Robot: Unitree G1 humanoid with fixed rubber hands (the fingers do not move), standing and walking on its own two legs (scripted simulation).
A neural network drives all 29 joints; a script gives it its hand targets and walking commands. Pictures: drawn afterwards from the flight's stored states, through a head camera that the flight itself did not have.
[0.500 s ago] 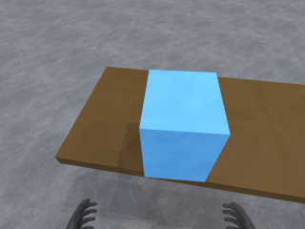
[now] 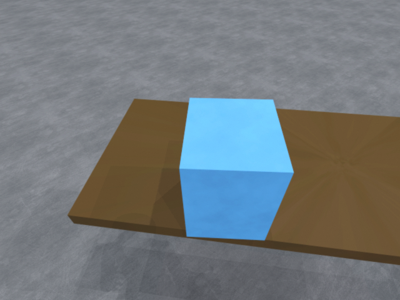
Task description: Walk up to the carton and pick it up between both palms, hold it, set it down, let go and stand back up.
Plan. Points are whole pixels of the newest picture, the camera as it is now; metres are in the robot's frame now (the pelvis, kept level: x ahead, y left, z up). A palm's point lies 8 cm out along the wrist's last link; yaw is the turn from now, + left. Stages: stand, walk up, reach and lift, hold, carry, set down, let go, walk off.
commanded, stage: stand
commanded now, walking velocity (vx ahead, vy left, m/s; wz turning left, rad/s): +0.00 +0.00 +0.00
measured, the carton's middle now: (228, 170) +0.39 -0.04 +0.05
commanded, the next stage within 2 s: none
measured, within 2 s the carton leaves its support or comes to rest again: neither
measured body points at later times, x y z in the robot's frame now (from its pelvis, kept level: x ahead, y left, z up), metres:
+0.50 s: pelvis +0.00 +0.02 +0.00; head -0.01 +0.02 +0.45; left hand -0.03 +0.22 -0.16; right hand -0.05 -0.18 -0.16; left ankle -0.06 +0.11 -0.73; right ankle +0.05 -0.12 -0.73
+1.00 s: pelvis +0.00 +0.04 +0.00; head -0.01 +0.04 +0.45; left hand -0.04 +0.22 -0.16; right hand -0.08 -0.15 -0.16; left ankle -0.06 +0.11 -0.73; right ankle +0.05 -0.12 -0.73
